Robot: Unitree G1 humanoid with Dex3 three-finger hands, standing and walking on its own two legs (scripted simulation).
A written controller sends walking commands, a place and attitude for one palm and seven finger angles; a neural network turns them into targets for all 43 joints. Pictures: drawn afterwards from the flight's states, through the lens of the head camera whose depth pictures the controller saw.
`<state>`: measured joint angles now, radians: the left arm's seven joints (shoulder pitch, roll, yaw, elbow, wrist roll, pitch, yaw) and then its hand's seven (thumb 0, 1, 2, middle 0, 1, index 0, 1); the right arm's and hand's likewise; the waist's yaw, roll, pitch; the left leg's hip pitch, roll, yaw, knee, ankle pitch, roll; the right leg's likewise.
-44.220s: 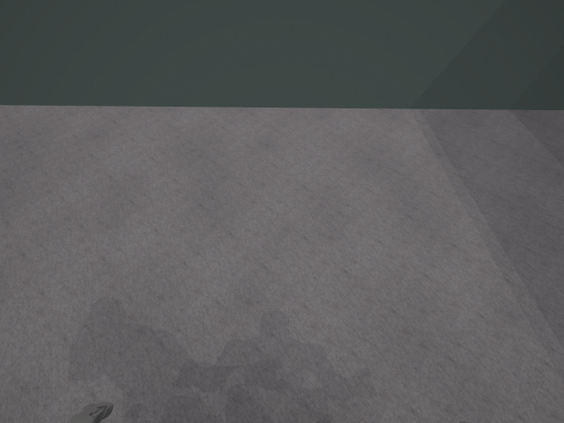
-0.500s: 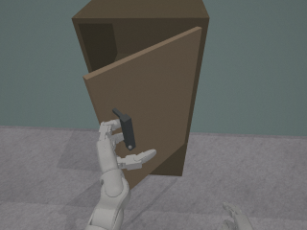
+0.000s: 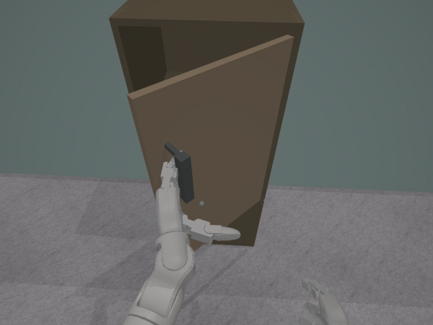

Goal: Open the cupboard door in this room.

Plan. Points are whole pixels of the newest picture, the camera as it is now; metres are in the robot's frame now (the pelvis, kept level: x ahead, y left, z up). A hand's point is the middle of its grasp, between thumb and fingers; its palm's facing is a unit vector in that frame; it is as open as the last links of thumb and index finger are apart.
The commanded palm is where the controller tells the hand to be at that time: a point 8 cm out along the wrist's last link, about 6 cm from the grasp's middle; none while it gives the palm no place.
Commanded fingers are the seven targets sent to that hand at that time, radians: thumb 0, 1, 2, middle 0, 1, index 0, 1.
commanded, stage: slide the hand sideways off the handle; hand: left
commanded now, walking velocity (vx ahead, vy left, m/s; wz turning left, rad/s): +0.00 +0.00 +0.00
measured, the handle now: (178, 172) +0.38 +0.10 +0.10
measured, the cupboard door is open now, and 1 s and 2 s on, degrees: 44 45 45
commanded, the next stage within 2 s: draw the hand back to the body in 1.14 s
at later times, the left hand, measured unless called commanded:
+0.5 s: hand (174, 233) +0.25 +0.09 +0.08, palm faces -0.04 -1.00 -0.03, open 16.4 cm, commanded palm +0.23 +0.14 +0.09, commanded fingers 0.00 -0.50 0.30 -0.15 -0.30 -0.15 -0.30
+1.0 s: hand (141, 255) +0.21 +0.13 +0.09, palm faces +0.01 -1.00 -0.04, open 16.3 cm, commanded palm +0.18 +0.19 +0.09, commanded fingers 0.00 -0.50 0.30 -0.15 -0.30 -0.15 -0.30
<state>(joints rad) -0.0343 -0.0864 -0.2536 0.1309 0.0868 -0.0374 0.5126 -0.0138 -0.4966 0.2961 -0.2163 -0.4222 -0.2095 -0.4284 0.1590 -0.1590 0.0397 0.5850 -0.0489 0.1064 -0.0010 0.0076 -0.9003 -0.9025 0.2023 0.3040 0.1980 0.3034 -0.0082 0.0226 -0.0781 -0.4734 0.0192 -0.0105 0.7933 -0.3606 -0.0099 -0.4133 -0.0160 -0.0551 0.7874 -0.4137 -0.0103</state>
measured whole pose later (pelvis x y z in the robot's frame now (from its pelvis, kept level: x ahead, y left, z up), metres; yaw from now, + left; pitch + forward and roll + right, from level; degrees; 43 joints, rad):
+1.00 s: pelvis +0.01 -0.01 -0.01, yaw +0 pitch +4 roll -1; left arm 0.50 0.17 0.01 -0.27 -0.18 -0.22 -0.11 -0.01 -0.50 0.30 -0.15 -0.30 -0.15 -0.30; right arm 0.26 -0.23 0.04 0.49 0.02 -0.12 -0.04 0.01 -0.90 -0.90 0.20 0.30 0.20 0.30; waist 0.01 0.04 -0.09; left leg -0.53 0.03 -0.03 0.86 -0.41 -0.02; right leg -0.46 0.00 -0.07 0.85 -0.47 -0.02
